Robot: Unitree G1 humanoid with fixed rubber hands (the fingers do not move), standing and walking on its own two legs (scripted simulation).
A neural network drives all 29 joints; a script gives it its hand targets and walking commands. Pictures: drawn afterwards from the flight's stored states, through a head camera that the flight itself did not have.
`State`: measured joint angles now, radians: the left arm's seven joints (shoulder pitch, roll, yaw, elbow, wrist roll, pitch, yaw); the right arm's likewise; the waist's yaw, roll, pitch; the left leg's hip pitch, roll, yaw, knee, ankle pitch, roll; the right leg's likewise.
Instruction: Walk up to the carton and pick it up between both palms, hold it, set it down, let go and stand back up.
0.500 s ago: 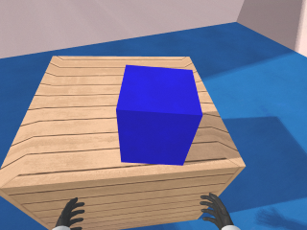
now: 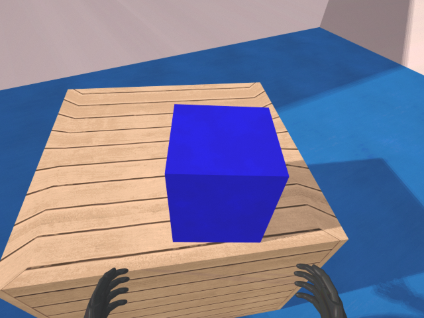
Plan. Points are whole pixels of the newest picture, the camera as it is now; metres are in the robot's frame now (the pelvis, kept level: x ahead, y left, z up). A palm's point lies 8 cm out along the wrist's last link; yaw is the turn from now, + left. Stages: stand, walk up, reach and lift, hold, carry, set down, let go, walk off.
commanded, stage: reach and lift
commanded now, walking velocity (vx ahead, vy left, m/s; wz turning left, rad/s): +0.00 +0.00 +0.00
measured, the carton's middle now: (219, 176) +0.42 +0.02 +0.02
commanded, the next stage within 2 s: none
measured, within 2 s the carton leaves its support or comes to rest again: neither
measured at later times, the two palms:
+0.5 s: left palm (106, 283) +0.18 +0.21 +0.00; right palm (344, 291) +0.19 -0.20 +0.01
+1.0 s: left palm (106, 231) +0.25 +0.22 +0.06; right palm (336, 239) +0.27 -0.19 +0.06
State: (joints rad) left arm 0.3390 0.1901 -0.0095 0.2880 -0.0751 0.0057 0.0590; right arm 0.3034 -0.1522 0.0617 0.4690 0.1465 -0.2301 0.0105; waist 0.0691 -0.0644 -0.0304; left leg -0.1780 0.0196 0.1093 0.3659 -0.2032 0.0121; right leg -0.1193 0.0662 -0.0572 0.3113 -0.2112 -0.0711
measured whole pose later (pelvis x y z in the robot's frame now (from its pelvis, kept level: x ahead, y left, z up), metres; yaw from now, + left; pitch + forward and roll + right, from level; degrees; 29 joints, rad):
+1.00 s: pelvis -0.01 -0.01 +0.00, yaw +0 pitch -2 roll +0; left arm 0.00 0.19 0.07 0.03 -0.14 0.32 0.07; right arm 0.00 -0.23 0.06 0.17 0.28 0.11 -0.09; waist 0.05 -0.04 0.02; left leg -0.08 0.01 0.11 0.26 -0.14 0.01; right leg -0.03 0.07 -0.06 0.24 -0.17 -0.08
